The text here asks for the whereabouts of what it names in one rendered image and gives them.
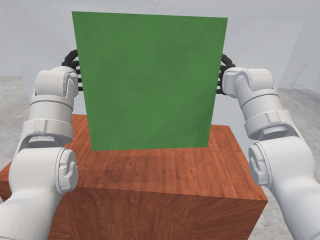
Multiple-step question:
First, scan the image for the carton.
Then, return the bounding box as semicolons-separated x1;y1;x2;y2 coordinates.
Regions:
71;11;228;151

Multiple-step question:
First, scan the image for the right robot forearm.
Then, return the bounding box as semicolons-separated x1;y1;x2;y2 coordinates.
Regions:
222;67;317;177

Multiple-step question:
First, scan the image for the right robot hand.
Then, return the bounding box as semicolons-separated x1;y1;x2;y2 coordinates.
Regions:
216;54;236;96

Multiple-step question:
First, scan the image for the pedestal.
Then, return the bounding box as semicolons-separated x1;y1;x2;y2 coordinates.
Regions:
0;114;268;240

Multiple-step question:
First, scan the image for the left robot forearm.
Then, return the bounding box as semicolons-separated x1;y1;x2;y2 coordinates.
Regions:
8;66;79;192

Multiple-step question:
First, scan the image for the robot left upper arm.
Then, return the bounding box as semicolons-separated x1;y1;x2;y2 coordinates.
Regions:
0;147;79;240

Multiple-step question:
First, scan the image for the left robot hand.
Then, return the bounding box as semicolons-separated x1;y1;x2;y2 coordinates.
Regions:
61;49;83;91

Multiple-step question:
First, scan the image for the robot right upper arm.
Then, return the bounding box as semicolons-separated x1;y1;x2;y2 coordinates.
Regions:
248;135;320;240

